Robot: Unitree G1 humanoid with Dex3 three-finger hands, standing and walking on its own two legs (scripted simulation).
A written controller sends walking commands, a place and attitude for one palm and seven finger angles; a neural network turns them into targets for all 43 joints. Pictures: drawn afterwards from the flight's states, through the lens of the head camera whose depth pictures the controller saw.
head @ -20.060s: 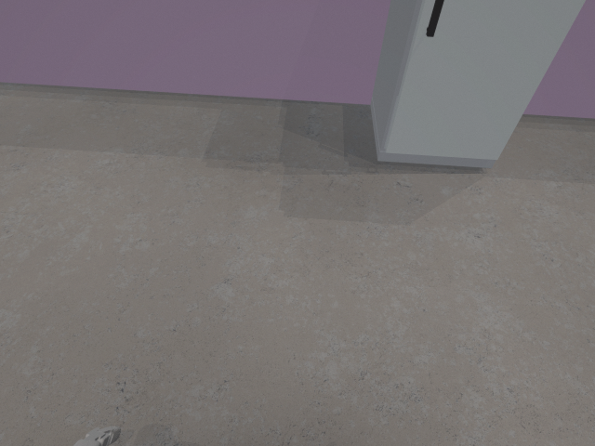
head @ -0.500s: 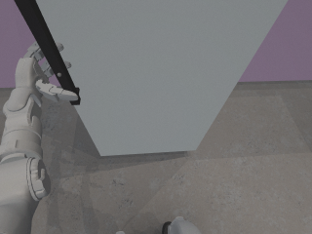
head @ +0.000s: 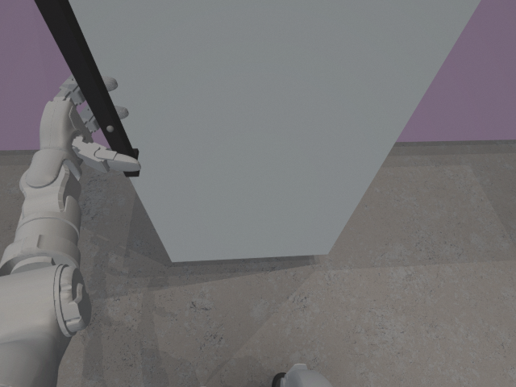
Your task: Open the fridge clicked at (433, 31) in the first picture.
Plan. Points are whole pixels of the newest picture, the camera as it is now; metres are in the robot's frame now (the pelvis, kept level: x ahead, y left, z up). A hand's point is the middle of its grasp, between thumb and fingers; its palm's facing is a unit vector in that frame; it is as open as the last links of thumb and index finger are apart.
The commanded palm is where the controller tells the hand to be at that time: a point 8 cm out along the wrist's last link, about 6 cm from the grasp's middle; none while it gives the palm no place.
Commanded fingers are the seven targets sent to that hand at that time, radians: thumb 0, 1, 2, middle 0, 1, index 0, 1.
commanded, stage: slide the fingers in behind the handle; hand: left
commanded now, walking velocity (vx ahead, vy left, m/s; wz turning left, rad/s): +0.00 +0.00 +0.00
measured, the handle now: (92, 71) +0.53 +0.23 +0.17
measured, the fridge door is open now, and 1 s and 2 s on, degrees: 0 0 0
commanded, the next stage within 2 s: grip the handle and tug to test in 0.14 s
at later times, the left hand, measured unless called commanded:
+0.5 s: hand (116, 126) +0.49 +0.20 +0.11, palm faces +0.02 -1.00 -0.01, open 12.3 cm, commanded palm +0.46 +0.25 +0.11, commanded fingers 0.00 0.15 0.58 -0.37 -1.29 -0.37 -1.29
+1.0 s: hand (113, 128) +0.48 +0.21 +0.12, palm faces +0.02 -1.00 +0.02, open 6.1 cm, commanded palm +0.45 +0.26 +0.11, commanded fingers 0.00 0.90 0.90 -0.45 -1.40 -0.45 -1.40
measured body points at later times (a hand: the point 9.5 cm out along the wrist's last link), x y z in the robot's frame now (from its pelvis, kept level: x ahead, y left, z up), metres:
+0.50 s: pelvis +0.00 +0.00 +0.00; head +0.09 +0.01 +0.44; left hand +0.48 +0.26 +0.11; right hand +0.03 -0.26 -0.11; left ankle -0.03 +0.10 -0.71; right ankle +0.05 -0.11 -0.71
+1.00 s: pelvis +0.01 +0.00 +0.00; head +0.09 +0.01 +0.45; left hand +0.47 +0.26 +0.12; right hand +0.05 -0.26 -0.11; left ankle -0.03 +0.10 -0.71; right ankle +0.05 -0.11 -0.71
